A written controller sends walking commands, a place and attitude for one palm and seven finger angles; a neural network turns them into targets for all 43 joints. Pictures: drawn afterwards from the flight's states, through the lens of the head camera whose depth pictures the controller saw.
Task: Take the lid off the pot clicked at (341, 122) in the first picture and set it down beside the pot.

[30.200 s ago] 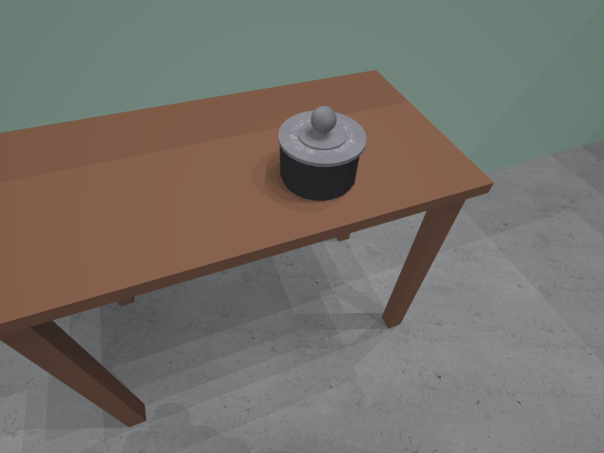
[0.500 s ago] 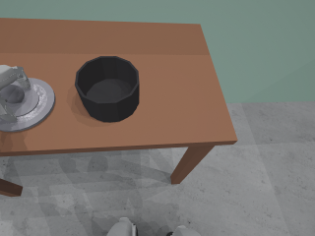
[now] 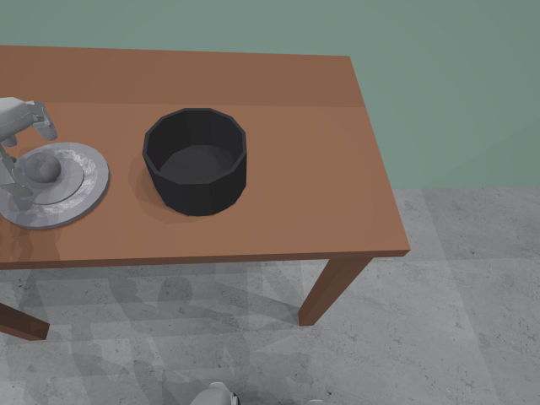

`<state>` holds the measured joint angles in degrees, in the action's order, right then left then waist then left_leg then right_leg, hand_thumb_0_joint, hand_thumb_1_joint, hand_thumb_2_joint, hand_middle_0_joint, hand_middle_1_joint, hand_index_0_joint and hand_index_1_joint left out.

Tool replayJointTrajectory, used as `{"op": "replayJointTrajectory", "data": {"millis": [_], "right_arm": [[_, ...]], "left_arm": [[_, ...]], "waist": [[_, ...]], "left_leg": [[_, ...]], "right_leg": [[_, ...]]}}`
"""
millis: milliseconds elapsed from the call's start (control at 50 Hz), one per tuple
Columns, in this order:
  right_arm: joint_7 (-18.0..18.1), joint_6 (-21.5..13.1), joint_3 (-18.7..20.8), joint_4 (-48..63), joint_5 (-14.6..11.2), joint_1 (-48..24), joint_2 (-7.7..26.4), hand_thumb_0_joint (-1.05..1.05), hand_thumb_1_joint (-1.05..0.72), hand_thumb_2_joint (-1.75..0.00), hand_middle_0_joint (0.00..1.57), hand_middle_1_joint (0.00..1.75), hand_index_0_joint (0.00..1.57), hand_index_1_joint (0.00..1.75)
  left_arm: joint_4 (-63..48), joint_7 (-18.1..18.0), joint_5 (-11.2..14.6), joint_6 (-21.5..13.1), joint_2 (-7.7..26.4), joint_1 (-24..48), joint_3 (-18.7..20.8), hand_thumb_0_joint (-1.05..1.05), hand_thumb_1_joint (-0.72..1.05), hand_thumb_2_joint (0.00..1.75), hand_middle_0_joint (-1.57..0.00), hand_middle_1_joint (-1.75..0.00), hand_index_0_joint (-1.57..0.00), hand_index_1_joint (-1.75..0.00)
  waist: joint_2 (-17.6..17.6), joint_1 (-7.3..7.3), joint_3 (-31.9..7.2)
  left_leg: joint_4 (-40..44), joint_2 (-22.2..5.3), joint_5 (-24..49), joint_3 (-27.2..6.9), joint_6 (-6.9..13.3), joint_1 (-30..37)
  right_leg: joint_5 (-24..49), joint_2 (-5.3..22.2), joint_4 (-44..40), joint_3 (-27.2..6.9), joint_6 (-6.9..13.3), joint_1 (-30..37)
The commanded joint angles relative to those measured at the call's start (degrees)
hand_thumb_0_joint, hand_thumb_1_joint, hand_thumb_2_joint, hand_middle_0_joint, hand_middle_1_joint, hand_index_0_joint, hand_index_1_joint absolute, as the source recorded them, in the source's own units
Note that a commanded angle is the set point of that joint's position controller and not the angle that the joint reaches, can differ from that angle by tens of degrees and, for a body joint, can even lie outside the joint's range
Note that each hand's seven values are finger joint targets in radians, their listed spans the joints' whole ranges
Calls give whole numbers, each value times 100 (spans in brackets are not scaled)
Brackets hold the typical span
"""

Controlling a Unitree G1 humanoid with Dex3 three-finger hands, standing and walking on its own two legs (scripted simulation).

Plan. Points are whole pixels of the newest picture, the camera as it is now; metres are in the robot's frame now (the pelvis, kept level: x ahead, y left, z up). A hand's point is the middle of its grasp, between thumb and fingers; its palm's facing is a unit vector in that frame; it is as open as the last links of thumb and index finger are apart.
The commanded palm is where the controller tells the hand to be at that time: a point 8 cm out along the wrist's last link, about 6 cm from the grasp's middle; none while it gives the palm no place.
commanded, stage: raise the empty hand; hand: left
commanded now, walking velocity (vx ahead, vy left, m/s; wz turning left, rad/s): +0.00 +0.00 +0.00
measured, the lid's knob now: (42, 168) +0.47 +0.35 +0.03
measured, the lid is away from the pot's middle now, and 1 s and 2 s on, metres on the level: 0.24 0.24 0.24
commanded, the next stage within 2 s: draw the hand back to the body in 0.86 s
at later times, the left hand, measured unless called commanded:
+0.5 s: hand out of the picture +0.44 +0.35 +0.14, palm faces -0.38 -0.13 -0.92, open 10.9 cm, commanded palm +0.45 +0.35 +0.20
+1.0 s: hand out of the picture +0.43 +0.36 +0.17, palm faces -0.39 -0.17 -0.90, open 10.9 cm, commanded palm +0.45 +0.36 +0.23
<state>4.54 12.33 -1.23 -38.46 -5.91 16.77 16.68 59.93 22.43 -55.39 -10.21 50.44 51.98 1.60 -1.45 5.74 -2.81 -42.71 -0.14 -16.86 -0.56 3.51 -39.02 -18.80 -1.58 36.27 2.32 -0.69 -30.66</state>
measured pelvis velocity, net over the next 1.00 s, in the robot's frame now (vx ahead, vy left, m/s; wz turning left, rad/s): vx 0.00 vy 0.00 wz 0.02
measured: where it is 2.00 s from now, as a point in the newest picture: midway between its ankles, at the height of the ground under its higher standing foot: outside the picture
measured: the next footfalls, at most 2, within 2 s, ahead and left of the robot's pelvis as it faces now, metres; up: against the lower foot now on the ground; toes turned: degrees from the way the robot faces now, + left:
none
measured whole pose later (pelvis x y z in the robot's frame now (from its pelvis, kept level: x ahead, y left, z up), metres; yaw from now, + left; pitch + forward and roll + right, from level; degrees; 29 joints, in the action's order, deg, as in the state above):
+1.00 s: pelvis +0.00 +0.00 +0.02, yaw +1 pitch +9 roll -3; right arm 3.2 13.6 -1.9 -38.7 -6.3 15.0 17.2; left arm 61.2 29.0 -53.7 -4.1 52.9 60.4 -1.9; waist -1.2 5.0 -0.9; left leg -34.6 0.5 -13.4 -0.8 3.4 -30.1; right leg -15.4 -1.1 28.1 2.3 -0.7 -21.7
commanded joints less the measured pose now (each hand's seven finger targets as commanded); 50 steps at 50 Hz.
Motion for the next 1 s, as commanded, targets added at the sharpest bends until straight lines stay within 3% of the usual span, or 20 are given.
{"op": "replayJointTrajectory", "data": {"millis": [0, 40, 80, 140, 160, 180, 220, 260, 320, 420, 480, 520, 560, 600, 640, 680, 760, 840, 940, 980], "right_arm": [[51, -95, 394, 352, 41, 442, 1116, 0, -90, -90, 20, 30, 20, 30], [48, -81, 383, 355, 33, 426, 1102, 0, -90, -90, 20, 30, 20, 30], [37, -85, 389, 392, 47, 381, 1082, 0, -90, -90, 20, 30, 20, 30], [25, -59, 379, 384, 34, 389, 1091, 0, -90, -90, 20, 30, 20, 30], [22, -42, 375, 390, 32, 368, 1105, 0, -90, -90, 20, 30, 20, 30], [25, -57, 365, 411, 36, 313, 1086, 0, -90, -90, 20, 30, 20, 30], [42, -48, 356, 371, 31, 367, 1096, 0, -90, -90, 20, 30, 20, 30], [24, -39, 361, 400, 24, 325, 1081, 0, -90, -90, 20, 30, 20, 30], [-3, -20, 371, 422, 41, 301, 1073, 0, -90, -90, 20, 30, 20, 30], [-61, 49, 385, 447, 48, 239, 1064, 0, -90, -90, 20, 30, 20, 30], [-105, 95, 379, 493, 46, 155, 1051, 0, -90, -90, 20, 30, 20, 30], [-116, 115, 378, 471, 47, 157, 1061, 0, -90, -90, 20, 30, 20, 30], [-94, 117, 340, 476, 28, 139, 1066, 0, -90, -90, 20, 30, 20, 30], [-98, 123, 357, 477, 27, 91, 1066, 0, -90, -90, 20, 30, 20, 30], [-97, 107, 345, 452, 25, 110, 1059, 0, -90, -90, 20, 30, 20, 30], [-103, 99, 342, 506, 40, 45, 1061, 0, -90, -90, 20, 30, 20, 30], [-93, 100, 299, 421, 4, 88, 1068, 0, -90, -90, 20, 30, 20, 30], [-108, 78, 322, 409, 6, 79, 1069, 0, -90, -90, 20, 30, 20, 30], [-72, -3, 312, 326, 6, 148, 1106, 0, -90, -90, 20, 30, 20, 30], [-95, -10, 327, 390, 13, 95, 1097, 0, -90, -90, 20, 30, 20, 30]], "left_arm": [[-1161, -182, 132, 35, 1869, 2558, 420, 0, 6, 50, -30, -95, -30, -95], [-1035, -193, 96, 82, 1909, 2499, 456, 0, 6, 50, -30, -95, -30, -95], [-1285, -165, 98, 74, 1820, 2639, 383, 0, 6, 50, -30, -95, -30, -95], [-1005, -121, 144, 177, 1750, 2583, 308, 0, 6, 50, -30, -95, -30, -95], [-1098, -122, 121, 186, 1923, 2669, 419, 0, 6, 50, -30, -95, -30, -95], [-1237, -99, 108, 183, 1799, 2797, 291, 0, 6, 50, -30, -95, -30, -95], [-1001, -78, 103, 212, 1972, 2745, 413, 0, 6, 50, -30, -95, -30, -95], [-1055, -23, 144, 255, 1825, 2835, 275, 0, 6, 50, -30, -95, -30, -95], [-1270, 6, 130, 224, 1988, 2843, 425, 0, 6, 50, -30, -95, -30, -95], [-1260, 87, 191, 287, 2016, 2712, 499, 0, 6, 50, -30, -95, -30, -95], [-1463, 146, 209, 352, 1813, 2816, 302, 0, 6, 50, -30, -95, -30, -95], [-1360, 172, 209, 379, 1981, 2790, 425, 0, 6, 50, -30, -95, -30, -95], [-1046, 225, 245, 444, 2055, 2719, 431, 0, 6, 50, -30, -95, -30, -95], [-1444, 263, 218, 460, 1935, 3164, 220, 0, 6, 50, -30, -95, -30, -95], [-1354, 278, 219, 476, 1987, 3175, 276, 0, 6, 50, -30, -95, -30, -95], [-1572, 302, 226, 437, 2214, 3207, 484, 0, 6, 50, -30, -95, -30, -95], [-799, 394, 247, 601, 1894, 3028, 116, 0, 6, 50, -30, -95, -30, -95], [-1166, 406, 223, 607, 1740, 3409, -60, 0, 6, 50, -30, -95, -30, -95], [-892, 419, 231, 583, 1904, 3405, 37, 0, 6, 50, -30, -95, -30, -95], [-1330, 402, 223, 516, 1906, 3476, 80, 0, 6, 50, -30, -95, -30, -95]], "waist": [[-901, -13, -2355], [-780, -4, -2234], [-931, -38, -2442], [-697, 4, -2172], [-788, -29, -2240], [-902, -31, -2313], [-713, -17, -2251], [-724, 6, -2209], [-910, -58, -2398], [-740, -67, -2299], [-841, -56, -2323], [-800, -65, -2202], [-455, -41, -2013], [-820, -28, -2218], [-749, -26, -2153], [-820, -105, -2399], [-482, 7, -1687], [-744, 22, -1967], [-544, 21, -1904], [-811, -56, -2175]], "left_leg": [[464, 113, 1984, -314, -7, 2993], [504, 122, 1889, -326, -6, 2914], [514, 121, 2243, -341, -26, 3178], [626, 131, 1855, -314, 7, 2944], [652, 142, 1838, -314, 0, 2967], [635, 151, 2102, -289, 1, 3123], [645, 149, 1962, -272, 21, 3016], [698, 159, 1965, -263, 29, 2990], [678, 140, 2373, -288, 10, 3265], [728, 153, 2443, -255, 34, 3226], [773, 155, 2698, -255, 23, 3331], [817, 156, 2432, -248, 39, 3260], [887, 195, 1991, -150, 90, 2882], [901, 171, 2177, -160, 79, 3145], [940, 158, 2127, -198, 83, 3185], [921, 180, 2424, -192, 95, 3285], [1066, 189, 1642, -80, 103, 2735], [1089, 157, 1818, -128, 93, 3081], [1134, 172, 1523, -103, 118, 2905], [1134, 160, 1922, -160, 90, 3189]], "right_leg": [[944, -360, -513, 124, 313, -329], [924, -357, -555, 134, 319, -272], [1038, -368, -563, 152, 326, -245], [960, -355, -651, 139, 308, -137], [971, -350, -669, 127, 318, -68], [1082, -353, -666, 126, 325, -71], [1095, -351, -708, 122, 302, 35], [1140, -341, -748, 117, 299, 103], [1243, -348, -757, 131, 301, 164], [1328, -341, -827, 134, 283, 318], [1438, -333, -835, 151, 292, 351], [1321, -334, -899, 142, 284, 391], [1361, -318, -937, 118, 268, 629], [1391, -300, -947, 108, 275, 604], [1303, -316, -1000, 130, 281, 590], [1501, -311, -991, 119, 293, 785], [1263, -301, -1092, 127, 263, 744], [1245, -292, -1120, 122, 279, 684], [1166, -292, -1169, 99, 262, 755], [1286, -296, -1122, 134, 303, 779]]}}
